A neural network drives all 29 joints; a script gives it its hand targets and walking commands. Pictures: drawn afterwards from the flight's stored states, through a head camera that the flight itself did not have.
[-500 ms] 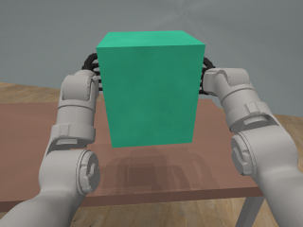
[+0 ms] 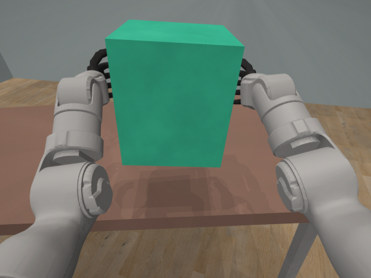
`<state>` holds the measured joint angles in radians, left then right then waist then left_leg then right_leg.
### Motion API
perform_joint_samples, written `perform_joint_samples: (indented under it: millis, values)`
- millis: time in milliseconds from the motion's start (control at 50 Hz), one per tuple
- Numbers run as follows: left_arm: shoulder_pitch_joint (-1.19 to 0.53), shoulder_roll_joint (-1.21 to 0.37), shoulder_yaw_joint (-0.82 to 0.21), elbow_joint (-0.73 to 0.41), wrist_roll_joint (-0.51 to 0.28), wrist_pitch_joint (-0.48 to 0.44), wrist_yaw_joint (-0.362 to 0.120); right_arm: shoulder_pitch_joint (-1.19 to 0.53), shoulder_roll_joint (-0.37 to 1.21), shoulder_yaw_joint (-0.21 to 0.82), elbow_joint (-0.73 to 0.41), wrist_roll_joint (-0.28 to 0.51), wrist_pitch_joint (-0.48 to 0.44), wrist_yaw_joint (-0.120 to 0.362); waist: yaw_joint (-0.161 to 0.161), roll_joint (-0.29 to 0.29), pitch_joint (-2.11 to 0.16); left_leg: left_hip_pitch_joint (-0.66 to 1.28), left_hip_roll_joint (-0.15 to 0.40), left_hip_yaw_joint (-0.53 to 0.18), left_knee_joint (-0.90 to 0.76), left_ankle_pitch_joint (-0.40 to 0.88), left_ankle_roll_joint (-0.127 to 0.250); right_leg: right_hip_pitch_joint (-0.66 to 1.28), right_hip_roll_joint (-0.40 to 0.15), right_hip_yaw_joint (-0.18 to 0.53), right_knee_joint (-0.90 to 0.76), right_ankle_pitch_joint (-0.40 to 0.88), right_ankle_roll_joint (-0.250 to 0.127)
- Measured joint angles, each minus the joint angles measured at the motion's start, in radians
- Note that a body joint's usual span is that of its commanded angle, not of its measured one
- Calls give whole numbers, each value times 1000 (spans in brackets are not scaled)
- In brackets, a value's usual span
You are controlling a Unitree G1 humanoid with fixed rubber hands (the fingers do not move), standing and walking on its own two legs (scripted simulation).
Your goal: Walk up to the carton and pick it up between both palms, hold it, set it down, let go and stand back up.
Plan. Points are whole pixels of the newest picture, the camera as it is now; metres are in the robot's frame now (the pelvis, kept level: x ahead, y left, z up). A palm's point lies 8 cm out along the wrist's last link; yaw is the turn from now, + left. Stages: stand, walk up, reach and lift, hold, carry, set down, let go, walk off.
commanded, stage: hold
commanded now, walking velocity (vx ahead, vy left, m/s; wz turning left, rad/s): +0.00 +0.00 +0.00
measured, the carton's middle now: (174, 92) +0.42 +0.01 +0.28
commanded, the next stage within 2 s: none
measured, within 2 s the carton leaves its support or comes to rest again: neither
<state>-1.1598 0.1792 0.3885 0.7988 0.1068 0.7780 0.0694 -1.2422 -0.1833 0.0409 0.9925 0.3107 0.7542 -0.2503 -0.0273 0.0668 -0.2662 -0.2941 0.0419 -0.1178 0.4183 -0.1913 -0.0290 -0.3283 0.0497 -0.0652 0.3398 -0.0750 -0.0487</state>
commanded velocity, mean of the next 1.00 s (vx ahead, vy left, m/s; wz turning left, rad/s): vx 0.00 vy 0.00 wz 0.00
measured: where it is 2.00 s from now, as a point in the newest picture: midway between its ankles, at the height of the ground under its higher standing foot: outside the picture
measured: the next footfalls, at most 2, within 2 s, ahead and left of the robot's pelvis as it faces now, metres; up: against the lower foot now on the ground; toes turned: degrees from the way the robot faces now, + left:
none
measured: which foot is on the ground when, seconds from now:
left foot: down 0.00-1.00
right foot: down 0.00-1.00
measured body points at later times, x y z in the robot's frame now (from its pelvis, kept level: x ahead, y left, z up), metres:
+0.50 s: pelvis +0.03 +0.02 +0.00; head -0.09 +0.05 +0.43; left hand +0.40 +0.20 +0.32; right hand +0.39 -0.10 +0.32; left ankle +0.02 +0.17 -0.74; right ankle +0.06 -0.08 -0.74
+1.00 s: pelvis +0.02 +0.04 +0.00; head -0.10 +0.05 +0.43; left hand +0.40 +0.17 +0.31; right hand +0.38 -0.14 +0.30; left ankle +0.02 +0.17 -0.74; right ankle +0.06 -0.08 -0.74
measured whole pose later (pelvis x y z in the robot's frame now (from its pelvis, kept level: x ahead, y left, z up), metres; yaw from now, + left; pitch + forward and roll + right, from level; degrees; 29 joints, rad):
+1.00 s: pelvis +0.02 +0.04 +0.00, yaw -2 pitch -3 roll -2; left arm -1.03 0.08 0.30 0.64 0.19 0.88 0.08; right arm -1.20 -0.24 0.05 1.06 0.39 0.74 -0.21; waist -0.07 0.05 -0.27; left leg -0.17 0.02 -0.08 0.47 -0.26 -0.02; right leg -0.18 0.03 -0.02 0.34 -0.11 0.00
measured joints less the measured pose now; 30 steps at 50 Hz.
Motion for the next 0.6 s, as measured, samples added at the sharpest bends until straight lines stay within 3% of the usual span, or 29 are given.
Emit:
perform_joint_samples:
  millis: [80, 200, 320, 440, 500, 600]
  values:
    - [12, 31, -4, -17, -23, -16, -26, 30, 23, 12, -83, 9, 15, -45, 6, -3, -9, -16, 7, -11, -5, 3, 13, -7, 9, -9, -20, 9, -7]
    - [79, 37, -42, -127, -31, 10, -41, 103, 61, -41, -179, 23, 10, -90, -19, -17, -2, 22, 15, -40, -16, 0, -58, 40, 13, -35, -29, -6, -14]
    - [115, 22, -12, -120, 16, 36, -76, 154, 92, -60, -209, 17, 59, -115, -50, -50, 13, 79, 8, -38, -3, -25, -40, 99, 7, -34, -20, -30, -3]
    - [206, 27, -96, -305, -25, 74, -63, 202, 73, -21, -322, 62, 59, -132, -67, -72, -29, 65, 2, -22, 34, -53, -37, 95, 3, -17, -14, -37, 8]
    - [195, -2, -82, -330, 15, 99, -54, 175, 55, -40, -286, 78, 50, -113, -67, -80, -30, 85, -3, -11, 50, -70, -26, 117, -2, -6, -9, -45, 17]
    - [137, -39, -60, -251, 96, 137, -60, 96, 30, -83, -134, 55, 66, -60, -63, -89, 0, 140, -21, 5, 59, -85, -8, 166, -19, 10, 7, -61, 34]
